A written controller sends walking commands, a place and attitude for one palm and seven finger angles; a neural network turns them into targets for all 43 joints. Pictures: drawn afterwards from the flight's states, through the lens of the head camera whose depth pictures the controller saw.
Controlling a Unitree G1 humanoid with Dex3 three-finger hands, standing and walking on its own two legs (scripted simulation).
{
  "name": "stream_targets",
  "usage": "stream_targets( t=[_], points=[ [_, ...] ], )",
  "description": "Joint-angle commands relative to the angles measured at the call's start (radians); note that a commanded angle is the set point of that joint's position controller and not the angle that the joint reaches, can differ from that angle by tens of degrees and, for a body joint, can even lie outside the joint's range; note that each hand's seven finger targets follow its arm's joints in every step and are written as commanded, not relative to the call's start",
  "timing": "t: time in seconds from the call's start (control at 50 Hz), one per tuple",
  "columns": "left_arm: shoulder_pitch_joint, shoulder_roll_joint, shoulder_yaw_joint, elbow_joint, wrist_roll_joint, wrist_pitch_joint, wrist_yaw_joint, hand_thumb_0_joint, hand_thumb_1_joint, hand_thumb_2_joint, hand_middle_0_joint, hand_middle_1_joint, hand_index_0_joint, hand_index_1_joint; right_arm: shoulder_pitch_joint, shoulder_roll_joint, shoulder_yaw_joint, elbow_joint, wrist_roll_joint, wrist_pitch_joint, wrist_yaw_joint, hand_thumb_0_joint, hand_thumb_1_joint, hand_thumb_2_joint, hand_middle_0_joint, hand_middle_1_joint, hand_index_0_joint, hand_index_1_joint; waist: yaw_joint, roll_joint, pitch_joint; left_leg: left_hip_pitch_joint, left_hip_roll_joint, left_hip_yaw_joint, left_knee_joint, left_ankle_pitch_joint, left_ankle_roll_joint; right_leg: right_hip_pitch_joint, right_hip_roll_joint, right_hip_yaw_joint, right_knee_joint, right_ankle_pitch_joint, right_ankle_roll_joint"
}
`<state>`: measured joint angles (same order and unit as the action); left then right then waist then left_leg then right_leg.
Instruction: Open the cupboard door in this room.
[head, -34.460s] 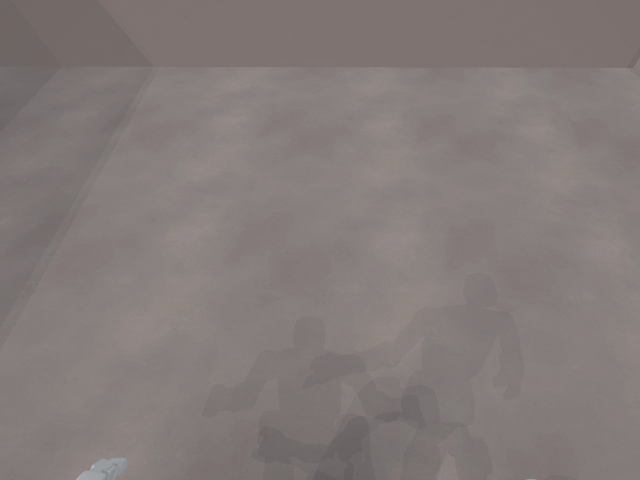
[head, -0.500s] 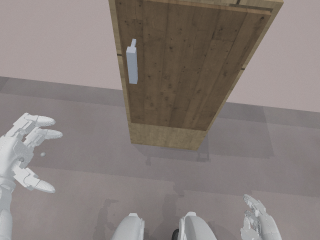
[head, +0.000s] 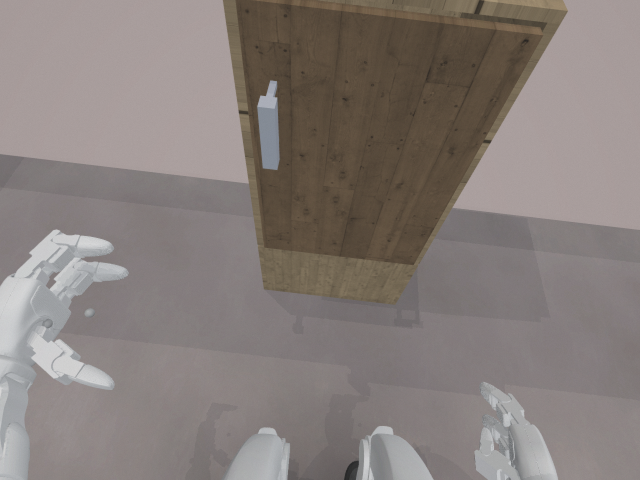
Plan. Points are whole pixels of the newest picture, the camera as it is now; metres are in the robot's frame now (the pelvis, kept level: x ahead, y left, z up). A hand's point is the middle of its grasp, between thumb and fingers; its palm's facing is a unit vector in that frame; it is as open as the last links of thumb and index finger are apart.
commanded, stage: move the hooked fingers beside the handle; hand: left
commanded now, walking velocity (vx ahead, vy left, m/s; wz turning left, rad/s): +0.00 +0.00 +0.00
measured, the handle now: (271, 126) +0.60 +0.11 +0.04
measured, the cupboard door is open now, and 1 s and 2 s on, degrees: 0 0 0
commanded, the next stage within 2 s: none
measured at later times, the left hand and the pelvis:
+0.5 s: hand (144, 252) +0.36 +0.24 +0.05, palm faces -0.08 -1.00 -0.03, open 14.0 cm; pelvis +0.00 +0.00 +0.00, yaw +0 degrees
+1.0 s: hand (190, 201) +0.44 +0.20 +0.04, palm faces -0.06 -1.00 -0.03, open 14.0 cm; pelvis +0.00 -0.01 +0.00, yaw -1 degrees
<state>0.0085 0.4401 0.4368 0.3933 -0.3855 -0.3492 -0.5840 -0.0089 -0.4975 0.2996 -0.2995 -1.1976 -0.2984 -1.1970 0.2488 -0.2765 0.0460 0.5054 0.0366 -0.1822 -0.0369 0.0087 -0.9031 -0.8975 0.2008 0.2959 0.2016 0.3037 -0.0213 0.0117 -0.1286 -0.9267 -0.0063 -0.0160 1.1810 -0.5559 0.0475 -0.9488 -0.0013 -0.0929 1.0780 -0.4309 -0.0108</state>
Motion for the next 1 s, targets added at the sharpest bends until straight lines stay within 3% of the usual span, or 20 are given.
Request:
stream_targets(
  t=[0.0,0.08,0.16,0.2,0.24,0.32,0.38,0.42,0.44,0.46,0.56,0.62,0.64,0.7,0.76,0.78,0.82,0.88,0.92,0.98],
  points=[
    [-0.236,0.214,0.049,-0.191,-0.026,-0.059,0.003,0.0,-0.5,0.3,-0.3,-1.2,-0.3,-1.2,0.007,-0.17,-0.074,-0.116,0.004,-0.045,-0.02,0.0,-0.9,-0.9,0.2,0.3,0.2,0.3,-0.015,0.105,-0.287,0.152,0.003,-0.057,-0.21,0.29,-0.045,0.193,0.032,0.038,-0.109,0.091,-0.026],
    [-0.358,0.199,0.007,-0.149,-0.006,-0.056,0.012,0.0,-0.5,0.3,-0.3,-1.2,-0.3,-1.2,0.017,-0.174,-0.073,-0.096,0.003,-0.047,-0.031,0.0,-0.9,-0.9,0.2,0.3,0.2,0.3,-0.028,0.101,-0.294,0.154,0.004,-0.067,-0.209,0.245,-0.049,0.159,0.029,0.039,-0.101,0.062,-0.028],
    [-0.395,0.225,0.011,-0.13,0.021,-0.042,0.029,0.0,-0.5,0.3,-0.3,-1.2,-0.3,-1.2,0.026,-0.173,-0.071,-0.093,0.0,-0.037,-0.03,0.0,-0.9,-0.9,0.2,0.3,0.2,0.3,-0.015,0.11,-0.346,0.177,0.005,-0.065,-0.207,0.311,-0.054,0.181,0.025,0.04,-0.097,0.104,-0.03],
    [-0.39,0.249,0.037,-0.094,0.029,-0.035,0.045,0.0,-0.5,0.3,-0.3,-1.2,-0.3,-1.2,0.029,-0.173,-0.071,-0.093,0.001,-0.025,-0.029,0.0,-0.9,-0.9,0.2,0.3,0.2,0.3,-0.007,0.097,-0.332,0.167,0.007,-0.065,-0.216,0.32,-0.056,0.189,0.024,0.039,-0.1,0.108,-0.03],
    [-0.404,0.256,0.043,-0.113,0.034,-0.037,0.059,0.0,-0.5,0.3,-0.3,-1.2,-0.3,-1.2,0.03,-0.168,-0.069,-0.1,-0.002,-0.018,-0.024,0.0,-0.9,-0.9,0.2,0.3,0.2,0.3,0.004,0.124,-0.379,0.186,0.007,-0.06,-0.212,0.373,-0.059,0.213,0.024,0.043,-0.095,0.143,-0.031],
    [-0.403,0.223,0.024,-0.073,0.039,-0.037,0.089,0.0,-0.5,0.3,-0.3,-1.2,-0.3,-1.2,0.047,-0.165,-0.071,-0.1,-0.001,-0.001,-0.016,0.0,-0.9,-0.9,0.2,0.3,0.2,0.3,-0.008,0.089,-0.363,0.177,0.012,-0.056,-0.212,0.39,-0.057,0.212,0.028,0.04,-0.098,0.164,-0.027],
    [-0.489,0.209,-0.005,-0.049,0.059,-0.041,0.105,0.0,-0.5,0.3,-0.3,-1.2,-0.3,-1.2,0.055,-0.166,-0.073,-0.084,0.001,0.013,-0.014,0.0,-0.9,-0.9,0.2,0.3,0.2,0.3,-0.024,0.113,-0.352,0.184,0.016,-0.056,-0.218,0.368,-0.06,0.189,0.023,0.043,-0.102,0.153,-0.024],
    [-0.535,0.194,-0.027,-0.024,0.068,-0.048,0.115,0.0,-0.5,0.3,-0.3,-1.2,-0.3,-1.2,0.063,-0.169,-0.073,-0.077,0.0,0.018,-0.015,0.0,-0.9,-0.9,0.2,0.3,0.2,0.3,-0.039,0.089,-0.338,0.171,0.016,-0.06,-0.217,0.35,-0.054,0.176,0.025,0.042,-0.103,0.141,-0.025],
    [-0.542,0.225,0.0,0.016,0.079,-0.047,0.121,0.0,-0.5,0.3,-0.3,-1.2,-0.3,-1.2,0.074,-0.172,-0.074,-0.069,0.0,0.026,-0.016,0.0,-0.9,-0.9,0.2,0.3,0.2,0.3,-0.034,0.067,-0.345,0.158,0.017,-0.056,-0.219,0.334,-0.05,0.19,0.025,0.047,-0.107,0.138,-0.023],
    [-0.592,0.219,-0.01,0.012,0.084,-0.055,0.127,0.0,-0.5,0.3,-0.3,-1.2,-0.3,-1.2,0.077,-0.171,-0.076,-0.064,-0.001,0.029,-0.018,0.0,-0.9,-0.9,0.2,0.3,0.2,0.3,-0.044,0.068,-0.359,0.16,0.016,-0.053,-0.213,0.332,-0.047,0.188,0.022,0.05,-0.105,0.144,-0.021],
    [-0.654,0.217,-0.026,0.026,0.104,-0.081,0.143,0.0,-0.5,0.3,-0.3,-1.2,-0.3,-1.2,0.102,-0.166,-0.079,-0.042,-0.005,0.045,-0.012,0.0,-0.9,-0.9,0.2,0.3,0.2,0.3,-0.04,0.116,-0.425,0.231,0.02,-0.058,-0.208,0.437,-0.059,0.192,0.021,0.051,-0.098,0.199,-0.022],
    [-0.68,0.252,0.007,0.122,0.113,-0.081,0.158,0.0,-0.5,0.3,-0.3,-1.2,-0.3,-1.2,0.108,-0.168,-0.075,-0.029,-0.006,0.063,-0.012,0.0,-0.9,-0.9,0.2,0.3,0.2,0.3,-0.04,0.079,-0.38,0.15,0.015,-0.044,-0.202,0.384,-0.045,0.216,0.022,0.059,-0.097,0.201,-0.023],
    [-0.706,0.228,-0.018,0.149,0.125,-0.08,0.16,0.0,-0.5,0.3,-0.3,-1.2,-0.3,-1.2,0.111,-0.164,-0.073,-0.029,-0.005,0.069,-0.01,0.0,-0.9,-0.9,0.2,0.3,0.2,0.3,-0.048,0.071,-0.372,0.149,0.016,-0.043,-0.205,0.372,-0.042,0.207,0.023,0.059,-0.099,0.195,-0.021],
    [-0.748,0.242,-0.004,0.174,0.134,-0.089,0.172,0.0,-0.5,0.3,-0.3,-1.2,-0.3,-1.2,0.124,-0.164,-0.076,-0.025,-0.008,0.081,-0.007,0.0,-0.9,-0.9,0.2,0.3,0.2,0.3,-0.045,0.081,-0.408,0.147,0.013,-0.035,-0.199,0.378,-0.038,0.228,0.02,0.067,-0.1,0.214,-0.019],
    [-0.827,0.266,0.003,0.207,0.146,-0.107,0.172,0.0,-0.5,0.3,-0.3,-1.2,-0.3,-1.2,0.139,-0.165,-0.077,-0.011,-0.011,0.095,-0.007,0.0,-0.9,-0.9,0.2,0.3,0.2,0.3,-0.061,0.068,-0.432,0.139,0.015,-0.03,-0.181,0.397,-0.032,0.235,0.021,0.076,-0.092,0.249,-0.016],
    [-0.838,0.265,0.003,0.213,0.149,-0.112,0.172,0.0,-0.5,0.3,-0.3,-1.2,-0.3,-1.2,0.14,-0.163,-0.077,-0.007,-0.012,0.098,-0.005,0.0,-0.9,-0.9,0.2,0.3,0.2,0.3,-0.057,0.097,-0.44,0.149,0.016,-0.028,-0.18,0.402,-0.033,0.232,0.02,0.078,-0.092,0.251,-0.017],
    [-0.856,0.273,0.006,0.232,0.147,-0.121,0.172,0.0,-0.5,0.3,-0.3,-1.2,-0.3,-1.2,0.149,-0.166,-0.077,-0.005,-0.012,0.105,-0.003,0.0,-0.9,-0.9,0.2,0.3,0.2,0.3,-0.06,0.073,-0.452,0.146,0.015,-0.03,-0.175,0.417,-0.031,0.248,0.024,0.078,-0.088,0.269,-0.02],
    [-0.899,0.253,-0.016,0.298,0.16,-0.116,0.172,0.0,-0.5,0.3,-0.3,-1.2,-0.3,-1.2,0.16,-0.164,-0.077,0.006,-0.011,0.119,0.0,0.0,-0.9,-0.9,0.2,0.3,0.2,0.3,-0.078,0.078,-0.429,0.126,0.016,-0.024,-0.171,0.393,-0.027,0.223,0.023,0.08,-0.092,0.262,-0.014],
    [-0.933,0.303,0.022,0.333,0.161,-0.118,0.177,0.0,-0.5,0.3,-0.3,-1.2,-0.3,-1.2,0.169,-0.17,-0.075,0.011,-0.013,0.128,-0.001,0.0,-0.9,-0.9,0.2,0.3,0.2,0.3,-0.078,0.047,-0.416,0.09,0.014,-0.023,-0.165,0.366,-0.02,0.242,0.025,0.087,-0.094,0.257,-0.016],
    [-1.01,0.316,0.016,0.351,0.182,-0.131,0.179,0.0,-0.5,0.3,-0.3,-1.2,-0.3,-1.2,0.178,-0.167,-0.071,0.016,-0.017,0.139,-0.001,0.0,-0.9,-0.9,0.2,0.3,0.2,0.3,-0.087,0.085,-0.451,0.094,0.013,-0.02,-0.157,0.372,-0.02,0.236,0.023,0.092,-0.083,0.267,-0.014]
  ],
)
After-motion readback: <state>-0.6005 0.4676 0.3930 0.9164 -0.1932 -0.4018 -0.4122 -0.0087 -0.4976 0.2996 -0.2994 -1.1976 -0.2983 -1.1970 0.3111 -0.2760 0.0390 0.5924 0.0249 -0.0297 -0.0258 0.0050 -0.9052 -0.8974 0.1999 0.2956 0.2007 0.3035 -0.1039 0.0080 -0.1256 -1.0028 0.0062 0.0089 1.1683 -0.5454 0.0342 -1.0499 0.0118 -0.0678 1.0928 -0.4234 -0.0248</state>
